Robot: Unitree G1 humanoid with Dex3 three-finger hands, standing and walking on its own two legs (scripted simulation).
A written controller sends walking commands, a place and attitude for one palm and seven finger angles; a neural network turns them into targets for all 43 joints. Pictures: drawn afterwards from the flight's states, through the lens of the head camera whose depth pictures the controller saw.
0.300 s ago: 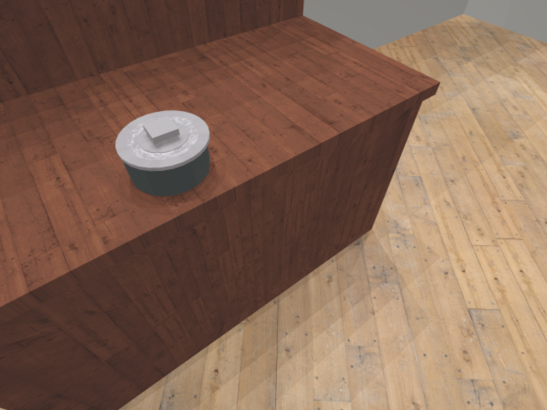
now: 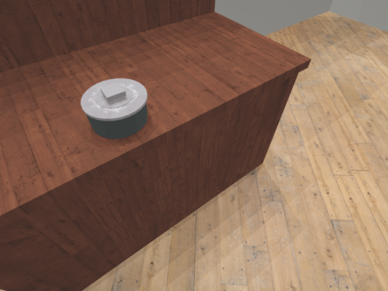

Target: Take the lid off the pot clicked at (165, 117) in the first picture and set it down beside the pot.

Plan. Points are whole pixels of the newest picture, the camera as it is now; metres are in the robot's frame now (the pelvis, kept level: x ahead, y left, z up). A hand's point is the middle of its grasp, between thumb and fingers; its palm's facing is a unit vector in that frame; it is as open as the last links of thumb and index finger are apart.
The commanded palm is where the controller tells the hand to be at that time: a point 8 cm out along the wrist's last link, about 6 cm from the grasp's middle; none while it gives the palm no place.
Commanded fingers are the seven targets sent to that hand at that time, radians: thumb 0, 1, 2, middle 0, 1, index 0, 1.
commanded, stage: look at it before walking up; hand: left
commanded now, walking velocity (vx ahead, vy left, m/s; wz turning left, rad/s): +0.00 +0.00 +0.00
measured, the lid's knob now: (113, 91) +0.58 +0.26 +0.08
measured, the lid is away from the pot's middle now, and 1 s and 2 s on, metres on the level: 0.00 0.00 0.00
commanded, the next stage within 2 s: walk to a spot facing it in 0.34 s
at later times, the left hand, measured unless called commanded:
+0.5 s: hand out of the picture +0.01 +0.17 -0.18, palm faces +0.03 -0.98 -0.21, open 7.4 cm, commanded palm none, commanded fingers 0.00 0.90 0.90 -0.20 -0.30 -0.20 -0.30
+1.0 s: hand out of the picture +0.06 +0.17 -0.16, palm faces -0.15 -0.95 -0.28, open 7.4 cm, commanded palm none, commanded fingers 0.00 0.90 0.90 -0.20 -0.30 -0.20 -0.30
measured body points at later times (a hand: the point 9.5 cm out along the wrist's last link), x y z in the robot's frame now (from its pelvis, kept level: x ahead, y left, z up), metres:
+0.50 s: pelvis +0.00 -0.01 +0.00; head +0.02 -0.01 +0.45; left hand +0.01 +0.22 -0.16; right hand +0.00 -0.23 -0.16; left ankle -0.03 +0.13 -0.74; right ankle -0.03 -0.11 -0.74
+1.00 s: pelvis -0.01 -0.03 +0.00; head +0.05 -0.05 +0.44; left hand +0.06 +0.22 -0.14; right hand +0.07 -0.30 -0.15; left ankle +0.00 +0.12 -0.68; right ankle -0.03 -0.11 -0.74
